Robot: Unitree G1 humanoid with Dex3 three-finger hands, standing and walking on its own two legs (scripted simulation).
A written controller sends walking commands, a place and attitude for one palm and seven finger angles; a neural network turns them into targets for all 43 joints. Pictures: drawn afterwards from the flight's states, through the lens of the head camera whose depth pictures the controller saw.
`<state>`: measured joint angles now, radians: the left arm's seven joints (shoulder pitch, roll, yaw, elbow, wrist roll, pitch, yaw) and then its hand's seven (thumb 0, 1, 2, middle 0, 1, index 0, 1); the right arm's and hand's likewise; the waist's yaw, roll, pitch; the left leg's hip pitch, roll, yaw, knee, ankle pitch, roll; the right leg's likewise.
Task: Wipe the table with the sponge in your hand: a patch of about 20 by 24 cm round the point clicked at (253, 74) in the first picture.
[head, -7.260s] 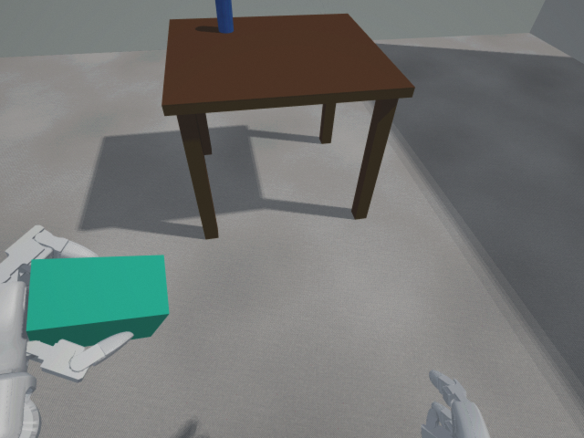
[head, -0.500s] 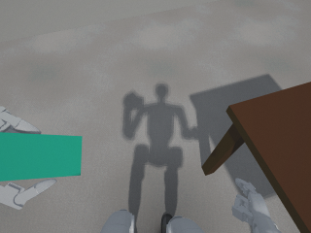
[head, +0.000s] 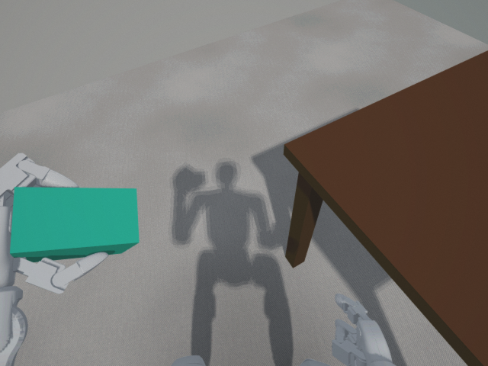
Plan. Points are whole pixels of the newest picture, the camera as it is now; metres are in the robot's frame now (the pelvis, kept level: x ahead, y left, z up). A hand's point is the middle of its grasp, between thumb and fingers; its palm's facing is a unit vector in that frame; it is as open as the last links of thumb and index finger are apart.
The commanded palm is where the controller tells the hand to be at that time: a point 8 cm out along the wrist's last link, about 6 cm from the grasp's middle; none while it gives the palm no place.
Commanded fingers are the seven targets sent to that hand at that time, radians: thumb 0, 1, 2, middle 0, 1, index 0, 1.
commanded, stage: turn to face it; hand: left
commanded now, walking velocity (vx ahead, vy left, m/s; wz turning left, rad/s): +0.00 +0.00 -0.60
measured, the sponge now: (94, 225) +0.24 +0.21 +0.16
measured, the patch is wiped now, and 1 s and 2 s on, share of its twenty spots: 0.00 0.00 0.00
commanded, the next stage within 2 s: none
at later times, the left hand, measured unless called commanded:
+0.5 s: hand (117, 265) +0.19 +0.15 +0.18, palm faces +0.16 -0.88 -0.45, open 10.7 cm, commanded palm +0.15 +0.20 +0.20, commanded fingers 0.00 0.10 1.30 -1.20 -1.60 -1.20 -1.60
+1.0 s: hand (310, 333) +0.14 -0.04 +0.19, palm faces -0.25 -0.77 -0.58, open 10.7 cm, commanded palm +0.12 +0.05 +0.20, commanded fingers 0.00 0.10 1.30 -1.20 -1.60 -1.20 -1.60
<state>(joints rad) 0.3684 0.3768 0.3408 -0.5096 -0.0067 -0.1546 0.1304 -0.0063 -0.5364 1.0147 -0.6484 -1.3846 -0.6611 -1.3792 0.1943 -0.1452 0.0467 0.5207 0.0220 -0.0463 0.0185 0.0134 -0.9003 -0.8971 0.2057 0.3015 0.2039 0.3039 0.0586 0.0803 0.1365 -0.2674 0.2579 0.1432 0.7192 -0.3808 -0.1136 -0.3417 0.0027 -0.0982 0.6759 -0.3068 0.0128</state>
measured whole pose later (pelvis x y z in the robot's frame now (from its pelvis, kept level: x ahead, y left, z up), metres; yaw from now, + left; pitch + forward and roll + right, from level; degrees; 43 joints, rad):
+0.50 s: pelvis -0.08 -0.03 +0.01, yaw -15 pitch +1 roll +3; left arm 0.47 0.39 0.37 -0.55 -0.03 -0.16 0.13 -0.01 -0.54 1.02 -0.65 -1.39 -0.66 -1.38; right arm 0.15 -0.23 -0.01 0.53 0.01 0.06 -0.01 0.01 -0.91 -0.90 0.20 0.30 0.22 0.31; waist 0.04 -0.07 0.07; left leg -0.24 0.02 0.09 0.50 -0.26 -0.02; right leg -0.52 0.13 0.10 0.65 -0.23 -0.03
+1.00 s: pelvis -0.17 -0.09 +0.02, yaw -34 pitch +1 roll +2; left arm 0.59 0.47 0.43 -0.66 -0.06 -0.21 0.13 -0.01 -0.54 1.02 -0.65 -1.39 -0.66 -1.38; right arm 0.12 -0.26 -0.04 0.54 0.02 0.04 -0.01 0.02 -0.91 -0.90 0.20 0.30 0.20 0.30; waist -0.04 -0.02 0.17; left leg -0.46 0.04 0.03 1.00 -0.46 -0.10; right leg -0.38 0.08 0.04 0.51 -0.15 -0.09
